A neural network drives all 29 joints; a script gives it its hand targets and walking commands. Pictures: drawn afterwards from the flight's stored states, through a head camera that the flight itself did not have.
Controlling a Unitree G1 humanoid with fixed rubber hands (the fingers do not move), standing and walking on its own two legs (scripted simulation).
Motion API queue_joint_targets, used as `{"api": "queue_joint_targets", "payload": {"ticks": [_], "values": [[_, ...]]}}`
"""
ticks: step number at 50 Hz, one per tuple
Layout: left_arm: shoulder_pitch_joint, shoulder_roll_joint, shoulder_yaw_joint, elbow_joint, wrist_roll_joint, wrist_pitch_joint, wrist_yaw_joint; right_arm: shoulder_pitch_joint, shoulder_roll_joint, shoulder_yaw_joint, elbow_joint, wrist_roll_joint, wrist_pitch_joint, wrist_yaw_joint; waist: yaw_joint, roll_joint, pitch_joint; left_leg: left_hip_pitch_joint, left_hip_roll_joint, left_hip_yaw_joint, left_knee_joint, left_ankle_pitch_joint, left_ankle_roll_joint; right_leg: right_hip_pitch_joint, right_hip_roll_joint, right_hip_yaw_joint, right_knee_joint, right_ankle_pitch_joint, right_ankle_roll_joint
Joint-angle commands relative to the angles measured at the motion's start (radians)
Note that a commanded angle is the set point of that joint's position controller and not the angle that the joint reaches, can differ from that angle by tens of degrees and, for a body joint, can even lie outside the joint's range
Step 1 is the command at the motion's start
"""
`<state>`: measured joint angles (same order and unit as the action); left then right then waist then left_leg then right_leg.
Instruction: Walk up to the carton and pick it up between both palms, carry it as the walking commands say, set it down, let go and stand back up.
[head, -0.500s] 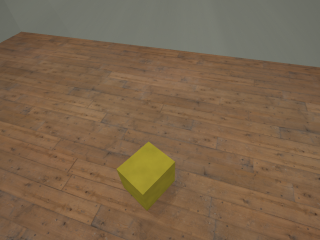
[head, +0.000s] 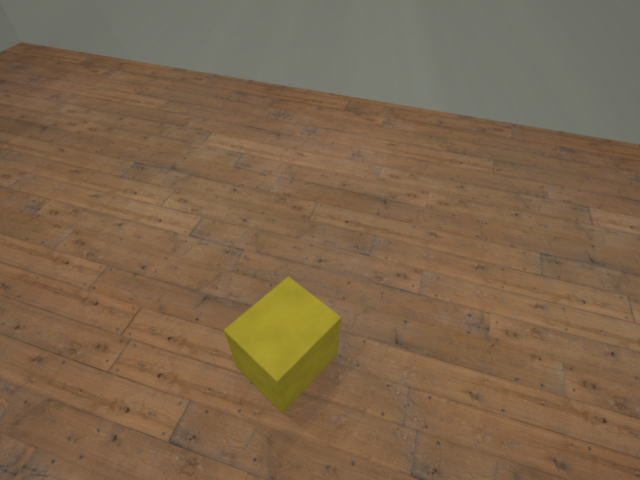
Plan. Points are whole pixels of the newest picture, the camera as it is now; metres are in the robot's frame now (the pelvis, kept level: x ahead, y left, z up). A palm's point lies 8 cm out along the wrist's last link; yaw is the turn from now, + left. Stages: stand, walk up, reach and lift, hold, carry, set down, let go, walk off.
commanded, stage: walk up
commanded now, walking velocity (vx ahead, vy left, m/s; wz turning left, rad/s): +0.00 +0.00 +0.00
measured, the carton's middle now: (285, 343) +0.64 +0.12 -0.66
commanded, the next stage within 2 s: none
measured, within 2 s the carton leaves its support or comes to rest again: neither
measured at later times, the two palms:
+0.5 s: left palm out of the picture +0.04 +0.26 -0.14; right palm out of the picture +0.11 -0.25 -0.13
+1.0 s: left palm out of the picture -0.08 +0.22 -0.16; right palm out of the picture +0.16 -0.27 -0.11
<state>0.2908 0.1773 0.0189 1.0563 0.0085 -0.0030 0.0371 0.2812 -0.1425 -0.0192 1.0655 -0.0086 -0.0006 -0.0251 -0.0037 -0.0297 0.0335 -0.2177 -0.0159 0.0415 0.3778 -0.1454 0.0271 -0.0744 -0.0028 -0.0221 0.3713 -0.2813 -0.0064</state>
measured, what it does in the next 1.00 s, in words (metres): steps on the spot, turning left: right foot, then left foot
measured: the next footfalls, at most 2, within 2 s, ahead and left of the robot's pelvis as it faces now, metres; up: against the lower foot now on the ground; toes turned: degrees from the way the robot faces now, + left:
right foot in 0.62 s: +0.03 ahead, -0.16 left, +0.00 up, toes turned +6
left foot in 0.92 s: -0.04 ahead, +0.10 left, +0.00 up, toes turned +28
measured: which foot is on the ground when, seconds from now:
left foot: down 0.00-0.60, up 0.62-0.90, down 0.92-1.00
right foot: down 0.00-0.30, up 0.32-0.60, down 0.62-0.90, up 0.92-1.00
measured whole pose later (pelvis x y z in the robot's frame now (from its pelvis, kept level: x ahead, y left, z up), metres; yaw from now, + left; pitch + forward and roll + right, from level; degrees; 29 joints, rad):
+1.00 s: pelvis -0.01 -0.04 -0.02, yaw +26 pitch +0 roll -1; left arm 0.28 0.29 0.06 0.83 0.06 0.08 -0.03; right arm 0.25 -0.24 -0.07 0.90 -0.04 0.04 -0.03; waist 0.01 -0.08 0.05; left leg -0.30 0.07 0.01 0.66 -0.36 -0.03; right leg -0.40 -0.07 -0.11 1.03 -0.46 0.06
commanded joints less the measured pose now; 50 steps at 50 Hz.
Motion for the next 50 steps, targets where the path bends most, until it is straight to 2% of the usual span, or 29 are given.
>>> {"api": "queue_joint_targets", "payload": {"ticks": [1, 5, 8, 10, 13, 15, 17, 18, 19, 21, 25, 27, 28, 29, 30, 31, 32, 34, 35, 38, 39, 42, 43, 44, 45, 46, 47, 48, 50], "values": [[0.094, 0.054, 0.016, 0.004, 0.004, -0.002, 0.002, 0.044, -0.115, -0.017, -0.026, -0.004, -0.01, -0.003, 0.009, 0.027, 0.043, 0.022, 0.127, -0.132, -0.105, -0.057, -0.015, -0.094, -0.086, 0.052, -0.067, 0.008, -0.027], [0.085, 0.08, 0.022, 0.008, 0.014, -0.014, -0.002, 0.051, -0.146, -0.031, -0.021, -0.008, -0.013, 0.008, 0.003, 0.009, 0.022, -0.006, 0.121, -0.129, -0.092, -0.226, 0.01, -0.098, -0.085, 0.056, -0.055, -0.086, -0.038], [0.084, 0.138, 0.025, -0.059, 0.02, -0.022, 0.029, -0.083, -0.153, -0.02, -0.167, 0.031, -0.002, 0.035, 0.026, -0.109, 0.153, -0.242, 0.071, -0.093, 0.126, -0.053, -0.054, 0.036, -0.237, 0.101, -0.066, 0.235, -0.096], [0.111, 0.129, 0.034, -0.037, 0.027, -0.019, 0.027, -0.101, -0.12, -0.02, -0.185, 0.029, -0.01, 0.019, 0.018, -0.099, 0.086, -0.148, 0.063, -0.039, 0.158, -0.042, -0.026, -0.003, -0.256, 0.138, -0.014, 0.368, -0.129], [0.029, 0.159, 0.023, -0.117, 0.016, -0.007, 0.034, -0.029, -0.169, -0.034, -0.2, 0.02, 0.001, 0.038, -0.004, -0.015, 0.039, -0.127, 0.099, -0.119, 0.194, 0.091, 0.002, -0.016, -0.234, 0.009, 0.138, 0.272, -0.099], [0.001, 0.136, 0.014, -0.148, 0.018, 0.006, 0.029, 0.013, -0.215, -0.046, -0.235, 0.012, -0.001, 0.039, -0.051, 0.118, -0.034, 0.013, 0.206, -0.302, 0.07, 0.214, 0.058, -0.144, -0.104, -0.091, 0.301, 0.063, -0.015], [-0.022, 0.118, 0.023, -0.195, 0.015, 0.009, 0.023, 0.008, -0.232, -0.051, -0.262, 0.016, 0.003, 0.038, -0.049, 0.202, -0.037, 0.114, 0.296, -0.539, -0.024, 0.346, 0.131, -0.29, -0.008, -0.046, 0.456, -0.233, 0.035], [-0.007, 0.109, 0.03, -0.214, -0.011, 0.016, 0.018, 0.049, -0.265, -0.079, -0.154, -0.022, 0.005, 0.018, -0.019, 0.285, -0.068, 0.173, 0.328, -0.559, -0.015, 0.571, 0.148, -0.337, -0.021, -0.01, 0.538, -0.311, 0.055], [-0.014, 0.103, 0.026, -0.226, -0.012, 0.019, 0.018, 0.07, -0.267, -0.078, -0.158, -0.022, 0.014, 0.013, -0.021, 0.27, -0.09, 0.21, 0.333, -0.586, 0.001, 0.689, 0.168, -0.364, -0.008, 0.009, 0.575, -0.351, 0.054], [-0.044, 0.143, 0.032, -0.229, -0.008, 0.024, 0.011, -0.001, -0.26, -0.081, -0.189, -0.028, 0.017, 0.005, -0.007, 0.234, -0.139, 0.177, 0.292, -0.488, 0.013, 0.604, 0.131, -0.321, -0.048, 0.05, 0.568, -0.287, 0.031], [-0.008, 0.156, 0.049, -0.21, 0.02, 0.035, 0.005, -0.078, -0.278, -0.09, -0.205, -0.014, 0.04, 0.001, 0.019, 0.167, -0.097, 0.013, 0.195, -0.395, -0.022, 0.236, 0.086, -0.216, -0.012, -0.03, 0.42, -0.171, 0.035], [-0.014, 0.15, 0.053, -0.214, 0.016, 0.039, 0.003, -0.07, -0.294, -0.095, -0.215, -0.012, 0.045, 0.008, 0.033, 0.145, -0.12, -0.053, 0.144, -0.344, -0.041, 0.143, 0.02, -0.068, 0.027, -0.083, 0.223, -0.131, 0.037], [0.087, 0.151, 0.059, -0.199, 0.01, 0.036, 0.002, -0.114, -0.299, -0.093, -0.235, -0.015, 0.048, 0.013, 0.09, 0.131, -0.143, -0.183, 0.106, -0.29, -0.003, 0.062, -0.002, 0.081, 0.017, -0.12, 0.109, -0.028, 0.032], [0.21, 0.194, 0.078, -0.175, 0.016, 0.037, 0.007, -0.168, -0.281, -0.08, -0.267, -0.016, 0.044, 0.01, 0.168, 0.03, -0.142, -0.367, 0.049, -0.25, 0.109, -0.128, -0.049, 0.284, -0.071, -0.046, -0.02, 0.016, -0.009], [0.202, 0.267, 0.093, -0.162, 0.027, 0.045, 0.009, -0.155, -0.222, -0.065, -0.273, -0.01, 0.044, 0.009, 0.157, -0.272, -0.13, -0.468, -0.054, -0.11, 0.413, -0.362, -0.058, 0.258, -0.32, 0.196, -0.106, -0.002, -0.081], [0.073, 0.285, 0.09, -0.203, 0.045, 0.048, 0.019, -0.188, -0.211, -0.058, -0.288, -0.03, 0.05, 0.008, 0.129, -0.245, -0.04, -0.504, -0.027, -0.057, 0.656, -0.439, -0.078, 0.063, -0.498, 0.32, -0.148, 0.076, -0.164], [-0.02, 0.27, 0.076, -0.243, 0.045, 0.044, 0.015, -0.184, -0.234, -0.068, -0.275, -0.036, 0.054, 0.011, 0.056, -0.1, 0.019, -0.482, 0.022, -0.056, 0.78, -0.408, -0.082, -0.017, -0.505, 0.275, -0.138, 0.226, -0.188], [-0.132, 0.227, 0.064, -0.27, 0.037, 0.03, 0.002, -0.169, -0.255, -0.078, -0.269, -0.023, 0.071, 0.038, 0.007, -0.088, 0.063, -0.336, 0.062, -0.079, 0.851, -0.279, -0.108, -0.167, -0.413, 0.082, -0.116, 0.282, -0.193], [-0.173, 0.229, 0.067, -0.28, 0.04, 0.026, 0.0, -0.175, -0.253, -0.078, -0.269, -0.006, 0.076, 0.049, -0.006, -0.147, 0.075, -0.247, 0.061, -0.051, 0.831, -0.275, -0.114, -0.253, -0.385, 0.021, -0.119, 0.229, -0.164], [-0.163, 0.205, 0.067, -0.279, 0.041, 0.006, -0.005, -0.156, -0.219, -0.069, -0.271, -0.003, 0.077, 0.065, -0.026, -0.145, 0.051, -0.191, 0.082, -0.038, 0.716, -0.203, -0.072, -0.246, -0.326, -0.058, -0.103, 0.082, -0.118], [-0.151, 0.238, 0.077, -0.264, 0.074, 0.028, -0.029, -0.093, -0.259, -0.068, -0.24, 0.006, 0.075, 0.054, -0.012, -0.222, 0.025, -0.149, 0.105, 0.003, 0.54, -0.277, -0.062, -0.219, -0.261, -0.062, -0.152, -0.294, -0.09], [-0.084, 0.249, 0.068, -0.26, 0.07, 0.046, -0.039, -0.136, -0.276, -0.069, -0.226, -0.001, 0.066, 0.031, 0.013, -0.152, 0.077, -0.103, 0.03, 0.117, 0.333, -0.253, -0.06, -0.207, -0.238, -0.108, -0.066, -0.339, -0.082], [-0.032, 0.214, 0.06, -0.257, 0.068, 0.045, -0.039, -0.026, -0.253, -0.067, -0.203, -0.006, 0.047, 0.02, -0.008, -0.03, 0.006, 0.034, 0.02, 0.099, 0.224, -0.255, -0.042, -0.217, -0.212, -0.158, 0.088, -0.295, -0.075], [0.043, 0.181, 0.051, -0.233, 0.076, 0.042, -0.039, 0.059, -0.28, -0.077, -0.167, -0.006, 0.039, 0.005, -0.057, 0.097, 0.004, 0.14, 0.085, -0.018, 0.129, -0.21, -0.037, -0.325, -0.151, -0.22, 0.286, -0.244, -0.048], [0.056, 0.159, 0.047, -0.273, 0.066, 0.045, -0.049, 0.157, -0.378, -0.1, -0.159, -0.024, 0.036, -0.008, -0.081, 0.401, 0.038, 0.192, 0.372, -0.476, -0.06, -0.159, 0.037, -0.565, -0.062, -0.222, 0.555, -0.38, 0.011], [0.018, 0.168, 0.047, -0.317, 0.059, 0.06, -0.058, 0.167, -0.424, -0.114, -0.172, -0.035, 0.039, -0.015, -0.056, 0.352, 0.11, 0.067, 0.559, -0.809, -0.205, -0.153, 0.147, -0.638, -0.079, -0.04, 0.733, -0.338, 0.07], [-0.015, 0.179, 0.057, -0.328, 0.048, 0.064, -0.064, 0.144, -0.45, -0.12, -0.197, -0.039, 0.041, -0.016, -0.029, 0.287, 0.11, 0.002, 0.574, -0.8, -0.265, -0.153, 0.164, -0.646, -0.083, -0.009, 0.834, -0.267, 0.088], [-0.088, 0.189, 0.061, -0.355, 0.039, 0.061, -0.07, 0.108, -0.435, -0.119, -0.199, -0.038, 0.033, -0.029, -0.05, 0.163, 0.109, 0.004, 0.465, -0.669, -0.231, -0.219, 0.157, -0.612, -0.116, 0.039, 0.794, -0.16, 0.084], [-0.134, 0.2, 0.062, -0.354, 0.025, 0.053, -0.082, 0.021, -0.396, -0.124, -0.236, -0.046, 0.015, -0.026, -0.022, 0.229, 0.067, -0.027, 0.363, -0.523, -0.207, -0.295, 0.103, -0.558, -0.141, 0.062, 0.731, -0.018, 0.081]]}}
